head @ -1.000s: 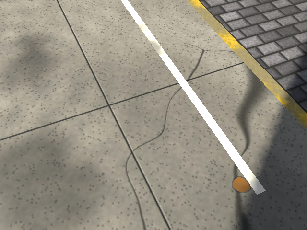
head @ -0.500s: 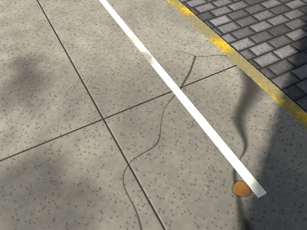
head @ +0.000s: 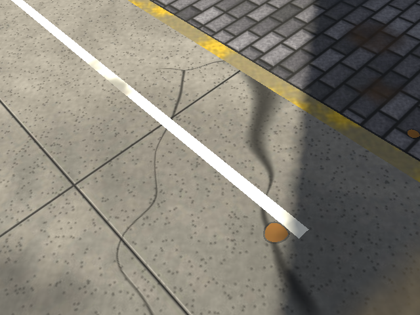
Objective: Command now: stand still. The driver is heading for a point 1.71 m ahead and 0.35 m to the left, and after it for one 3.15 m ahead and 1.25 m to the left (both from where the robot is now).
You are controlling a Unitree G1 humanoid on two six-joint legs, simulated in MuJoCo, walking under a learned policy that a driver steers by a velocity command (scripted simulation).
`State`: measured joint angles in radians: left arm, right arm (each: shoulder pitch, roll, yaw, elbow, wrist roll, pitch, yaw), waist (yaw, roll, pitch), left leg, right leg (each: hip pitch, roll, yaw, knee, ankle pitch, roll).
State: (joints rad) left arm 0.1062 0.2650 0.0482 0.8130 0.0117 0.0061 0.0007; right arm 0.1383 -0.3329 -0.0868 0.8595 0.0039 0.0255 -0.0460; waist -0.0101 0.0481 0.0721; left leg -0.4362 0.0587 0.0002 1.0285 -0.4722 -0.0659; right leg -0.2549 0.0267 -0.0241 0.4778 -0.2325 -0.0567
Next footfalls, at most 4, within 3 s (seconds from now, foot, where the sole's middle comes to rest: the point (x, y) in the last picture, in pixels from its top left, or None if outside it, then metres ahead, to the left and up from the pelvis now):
0.38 left None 0.01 0.13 -0.78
0.88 right None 0.11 -0.08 -0.78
1.20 left None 0.13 0.20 -0.78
1.66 right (248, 305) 0.48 -0.04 -0.78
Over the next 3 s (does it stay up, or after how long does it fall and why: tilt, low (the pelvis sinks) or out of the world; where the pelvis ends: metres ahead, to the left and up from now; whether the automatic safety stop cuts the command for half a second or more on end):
stays up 1.06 0.18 0.01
